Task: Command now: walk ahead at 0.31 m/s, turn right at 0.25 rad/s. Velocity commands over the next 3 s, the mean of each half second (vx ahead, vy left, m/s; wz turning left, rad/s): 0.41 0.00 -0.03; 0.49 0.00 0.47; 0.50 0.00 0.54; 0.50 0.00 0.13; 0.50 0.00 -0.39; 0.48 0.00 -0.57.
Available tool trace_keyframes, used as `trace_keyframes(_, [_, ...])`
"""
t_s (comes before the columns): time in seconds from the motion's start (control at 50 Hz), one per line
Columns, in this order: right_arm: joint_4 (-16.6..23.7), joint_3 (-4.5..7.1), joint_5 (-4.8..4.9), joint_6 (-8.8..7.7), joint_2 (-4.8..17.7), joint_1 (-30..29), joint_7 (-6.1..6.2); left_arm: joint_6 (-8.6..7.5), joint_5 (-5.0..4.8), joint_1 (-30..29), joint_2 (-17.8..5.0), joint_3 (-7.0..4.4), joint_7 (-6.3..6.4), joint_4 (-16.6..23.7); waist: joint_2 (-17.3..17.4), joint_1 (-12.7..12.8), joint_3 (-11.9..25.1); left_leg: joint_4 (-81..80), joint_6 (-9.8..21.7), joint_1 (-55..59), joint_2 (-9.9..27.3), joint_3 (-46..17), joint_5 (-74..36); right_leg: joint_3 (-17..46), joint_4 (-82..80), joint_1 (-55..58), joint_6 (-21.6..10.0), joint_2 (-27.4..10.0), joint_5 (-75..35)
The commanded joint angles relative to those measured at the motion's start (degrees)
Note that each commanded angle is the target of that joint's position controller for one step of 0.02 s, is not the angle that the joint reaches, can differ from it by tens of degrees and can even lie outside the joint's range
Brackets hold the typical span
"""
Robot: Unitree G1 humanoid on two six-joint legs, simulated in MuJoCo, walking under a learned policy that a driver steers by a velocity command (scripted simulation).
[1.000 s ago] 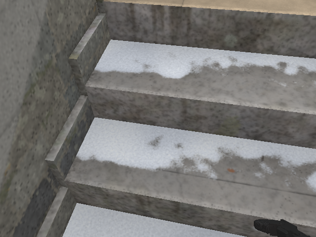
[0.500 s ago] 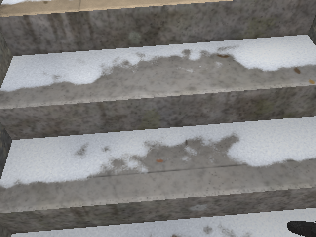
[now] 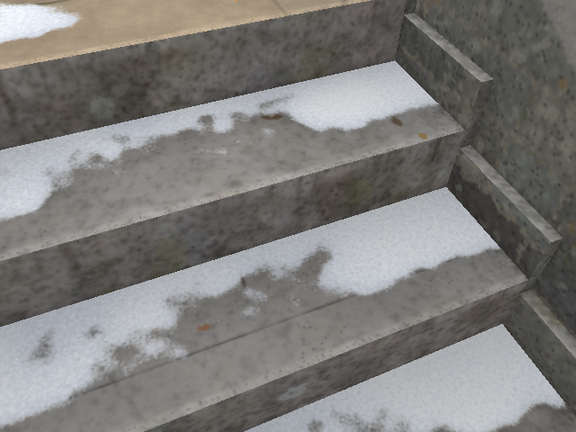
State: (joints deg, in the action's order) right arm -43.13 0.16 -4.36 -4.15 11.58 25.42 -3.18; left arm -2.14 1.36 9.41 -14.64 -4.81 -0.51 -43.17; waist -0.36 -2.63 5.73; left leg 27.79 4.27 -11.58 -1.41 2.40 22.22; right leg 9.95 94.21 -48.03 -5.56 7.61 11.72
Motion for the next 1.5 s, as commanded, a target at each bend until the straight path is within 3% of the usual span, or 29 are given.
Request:
trace_keyframes(0.02, [-4.61, -1.69, -1.36, -0.11, -0.39, 11.10, -0.99, -1.71, -0.48, -13.18, 2.96, 2.10, -1.64, 5.00, 7.50, -4.01, -9.89, -14.39, 10.03, 14.97, 15.05, -17.44, 3.44, -1.15, 7.52, -32.27, -3.82, -3.10, -4.79])
trace_keyframes(0.14, [-17.14, -4.52, -6.16, 0.05, -6.16, 17.09, -2.64, -1.17, -0.03, -17.66, 6.76, 6.70, -2.67, 5.35, 3.42, -1.64, -12.75, -16.89, 11.17, 13.96, 16.11, -13.22, -8.02, -4.42, 27.48, -54.33, -13.53, -7.18, -3.77])
trace_keyframes(0.22, [-25.19, -5.45, -5.64, -0.83, -6.22, 25.11, -2.25, 2.87, -0.42, -33.04, 7.28, 9.56, -3.22, 13.54, 4.11, -3.49, -11.19, -24.49, 9.42, 4.88, 14.71, -9.47, -16.23, -16.07, 8.71, -44.38, -10.97, -14.54, -10.07])
trace_keyframes(0.3, [-23.59, -3.86, 2.03, -4.28, 4.53, 20.73, -5.21, 7.75, 0.56, -30.70, 7.61, 9.09, -6.83, 15.72, 13.83, 5.80, -2.18, -22.00, 9.96, -5.28, 16.49, 1.05, -102.25, -26.58, -6.49, 4.14, -4.76, -6.97, -3.92])
trace_keyframes(0.32, [-20.41, -0.41, 8.60, -3.74, 6.86, 14.89, 3.19, 5.30, -1.87, -5.68, 7.02, 7.07, -0.81, 4.33, 2.67, 8.63, 1.66, -9.33, 4.51, 7.38, 16.49, 0.55, -110.83, -26.21, -16.02, 15.77, -4.48, -1.59, 22.96])
trace_keyframes(0.34, [-22.18, 0.04, 8.43, -4.07, 10.21, 17.32, 6.02, 3.37, -3.89, 1.67, 7.25, 6.15, 0.64, 2.91, 8.45, 12.42, 5.28, 2.75, 4.26, 8.39, 18.87, -3.90, -111.42, -18.68, -29.49, 27.16, -3.12, -1.17, 23.49])
trace_keyframes(0.36, [-25.60, 0.61, -2.21, -2.68, 10.81, 18.04, -4.47, 5.98, 1.75, -1.41, -0.21, 4.72, -1.96, 5.15, 20.01, 16.33, 12.14, 8.35, 5.15, -4.40, 19.50, -7.16, -100.36, -7.05, -39.10, 42.82, -6.22, -6.58, 1.47])
trace_keyframes(0.38, [-23.12, 0.05, -3.14, -2.66, 0.25, 20.13, -6.80, 4.48, 2.53, 9.89, -2.41, 4.01, -2.45, -1.81, -3.21, 12.64, 21.66, 28.48, 2.73, -25.48, 7.15, -10.19, -35.11, 14.86, -47.64, 65.84, -16.89, -19.73, -21.46])
trace_keyframes(0.4, [-22.42, 2.10, 1.68, -2.41, 0.65, 16.99, -8.06, 3.81, 3.82, 25.61, -5.76, 1.71, -3.27, -5.39, -7.09, 16.80, 21.69, 62.50, 1.06, -27.40, -0.40, -21.27, -23.14, 42.41, -66.03, 52.87, -19.66, -28.50, -6.50])
trace_keyframes(0.44, [-20.01, 2.60, 2.16, -3.39, -3.35, 4.50, -6.02, -0.03, 2.06, 14.78, -1.51, 2.39, -2.44, -9.91, -1.04, 10.94, 1.95, 86.91, 1.72, -42.96, -0.01, -20.16, -23.40, 31.19, -68.20, 35.85, -18.52, -27.15, 1.98])
trace_keyframes(0.52, [-16.89, 2.03, 2.60, 1.76, -6.39, -3.11, -2.33, -1.24, 2.07, -2.72, 14.06, 8.10, -4.99, -11.62, 6.52, -2.01, -2.49, 91.45, 11.88, -49.97, 3.75, -17.27, -31.43, 4.82, -72.46, 19.21, -8.95, -24.06, 4.25])
trace_keyframes(0.6, [-13.05, -0.32, 4.05, 2.22, -9.10, -10.75, -4.13, -2.19, 4.46, 0.36, 10.44, 7.24, -3.09, -15.16, -1.62, -5.07, -4.21, 106.30, 14.50, -60.09, 3.46, -9.87, -18.26, -13.57, -77.77, 19.33, -5.27, -19.65, -2.72])
trace_keyframes(0.68, [-4.84, -0.87, 3.70, 2.34, -0.38, -27.27, -3.23, -3.05, 8.31, 13.32, 5.32, 8.68, -3.75, -21.95, 2.80, -1.44, -2.00, 91.16, 14.93, -66.05, 5.01, -6.07, -25.53, -21.53, -79.41, 29.62, -1.76, -16.86, -4.57])
trace_keyframes(0.76, [-0.74, -1.22, 4.68, 5.39, 1.08, -38.95, -1.48, -1.68, 5.49, 12.83, 0.02, 8.10, -5.43, -18.59, -3.96, 1.33, -1.65, 61.71, 8.24, -52.39, 5.52, 3.96, -6.77, -24.04, -89.21, 31.51, -5.04, -22.70, -33.61])
trace_keyframes(0.8, [-0.66, -0.71, 4.57, 5.70, -0.81, -32.26, -3.43, -4.90, 2.60, 16.32, -7.30, 7.23, -6.46, -20.07, -9.94, -2.82, 0.30, 59.15, 5.45, -35.52, -0.86, 9.37, -8.70, -25.58, -82.29, 32.82, -7.74, -26.25, -87.36])
trace_keyframes(0.84, [-1.76, 0.68, 4.62, 4.49, 1.89, -24.67, -2.67, -5.65, 0.93, 14.71, -13.03, 4.53, -6.30, -20.40, -8.40, -5.27, 0.69, 34.66, 3.79, -32.17, -7.06, 10.51, 1.05, -25.74, -70.51, 48.46, -6.08, -26.43, -93.39])
trace_keyframes(0.86, [-4.34, 1.90, 5.27, 4.34, 5.59, -18.34, -1.51, -5.23, 3.37, 19.92, -10.67, 4.52, -7.00, -21.94, -6.57, -2.96, 8.74, 38.63, 7.92, -15.56, -7.08, 3.62, -13.68, -24.64, -60.37, 40.72, -4.27, -24.75, -96.14])
trace_keyframes(0.9, [-13.22, 3.41, 2.32, 4.38, 8.84, 6.46, 0.79, -3.27, 5.95, 15.31, -2.13, 5.62, -8.92, -20.70, 8.14, -8.36, 15.85, 12.21, 16.94, 12.94, 3.76, -31.81, -15.93, -18.27, -27.73, 7.44, -0.50, -11.34, -19.75])
trace_keyframes(0.92, [-12.81, 3.38, -0.41, 4.53, 7.77, 7.65, 0.59, -2.22, 1.93, 8.58, -1.22, 4.67, -9.29, -19.54, 8.62, -9.95, 10.41, 0.81, 15.02, 7.14, 6.57, -46.42, 7.23, -3.63, -5.19, -2.07, -1.67, -7.20, -12.90])
trace_keyframes(1.04, [-17.52, -0.52, 1.96, 0.49, -3.54, -13.57, -0.78, -2.03, 2.89, 2.52, 2.82, 6.03, -3.64, -13.52, -3.75, 7.37, 1.99, 1.32, 11.14, -12.87, 4.02, -26.15, -14.30, -0.51, 24.23, -22.48, -4.83, -7.09, -8.74])
trace_keyframes(1.14, [-22.18, -1.32, -1.65, -0.98, -1.58, 3.10, 0.51, -1.78, 2.23, -10.51, 3.40, 7.93, -2.53, -7.74, 7.34, 0.64, -1.76, -4.63, 12.13, -13.38, 5.04, -25.76, -9.42, -7.06, 37.23, -30.57, -4.58, -8.78, 9.10])
trace_keyframes(1.2, [-25.26, -1.74, -2.83, -2.33, -1.58, 10.47, 0.55, -2.37, 2.22, -24.20, 1.62, 9.19, 0.04, 2.27, -0.84, -2.76, -1.32, -5.06, 7.99, 2.82, 8.67, -29.61, -5.01, -3.74, 8.68, -40.17, -5.16, -13.24, 11.98])
trace_keyframes(1.28, [-15.30, -0.03, 1.98, -2.15, 8.31, -4.34, -2.39, 0.86, 0.61, -23.65, 5.75, 9.39, -3.86, 8.00, 9.75, 5.27, -4.38, -21.42, 11.53, -40.00, 11.24, -24.04, -28.60, -16.42, -3.61, 17.44, 1.44, -9.14, 4.04])
trace_keyframes(1.32, [-13.17, 2.62, 5.73, -3.69, 13.60, -5.26, -2.41, 0.17, 0.13, -8.55, -6.50, 4.14, -3.08, 3.82, 7.86, 11.55, 5.89, -5.32, 8.20, -14.88, 7.26, -18.22, -79.01, -18.11, -25.43, 21.80, 1.75, -2.21, 9.43])
trace_keyframes(1.34, [-14.60, 2.72, 3.28, -4.24, 8.49, -2.24, -3.17, -1.06, 0.99, 4.59, -8.97, 2.81, -1.38, 0.56, 0.07, 12.80, 15.83, 17.04, 4.23, -16.52, 4.29, -17.69, -76.24, -2.60, -30.15, 37.78, -4.19, -10.07, -11.87])
trace_keyframes(1.36, [-13.13, 1.54, 0.73, -4.07, -0.13, 1.03, -3.71, -1.74, 1.77, 16.94, -12.51, 2.35, -1.19, -2.14, -16.42, 12.87, 28.59, 35.27, 2.08, -35.61, -5.72, -18.02, -29.57, 34.24, -52.52, 56.99, -15.12, -26.51, -0.45])
trace_keyframes(1.38, [-15.25, 3.39, 2.45, -2.16, 3.02, -5.10, -4.44, -1.30, 3.24, 23.81, -12.71, 2.71, -1.75, -4.41, -21.31, 17.11, 16.44, 66.09, 1.87, -45.89, -6.71, -22.81, -16.63, 55.92, -66.97, 44.75, -14.33, -28.58, 37.70])
trace_keyframes(1.42, [-16.43, 3.31, 2.39, -2.01, 1.19, -6.46, -3.80, -3.24, -0.67, 11.60, -8.75, 2.25, -2.20, -7.68, -14.35, 8.68, -4.11, 77.35, 3.28, -54.28, -0.80, -13.91, -21.59, 35.21, -65.89, 24.80, -11.71, -25.09, 47.32])
trace_keyframes(1.5, [-13.80, 0.90, 1.95, 0.01, -2.64, -11.92, -1.80, -2.21, -0.43, 1.30, 8.46, 5.72, -1.24, -12.75, -3.71, -0.39, -3.78, 79.34, 9.09, -53.31, 1.56, -14.91, -19.71, 16.58, -68.44, 16.88, -8.57, -21.45, 27.32])
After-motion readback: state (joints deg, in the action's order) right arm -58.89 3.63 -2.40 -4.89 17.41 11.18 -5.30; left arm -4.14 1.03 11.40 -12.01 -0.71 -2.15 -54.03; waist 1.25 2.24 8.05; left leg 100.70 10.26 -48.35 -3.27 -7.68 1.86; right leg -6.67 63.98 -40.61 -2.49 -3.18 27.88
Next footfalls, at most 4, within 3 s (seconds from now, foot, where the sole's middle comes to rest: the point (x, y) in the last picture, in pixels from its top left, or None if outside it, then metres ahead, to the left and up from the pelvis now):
0.36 right None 0.36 -0.12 -0.60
0.84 left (226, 336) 0.58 0.11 -0.43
1.32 right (293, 137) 0.95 -0.03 -0.26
1.92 left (77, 31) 1.08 0.40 -0.09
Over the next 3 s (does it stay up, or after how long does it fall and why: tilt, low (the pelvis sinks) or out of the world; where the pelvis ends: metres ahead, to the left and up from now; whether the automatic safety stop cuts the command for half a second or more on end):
stays up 1.47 0.39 0.69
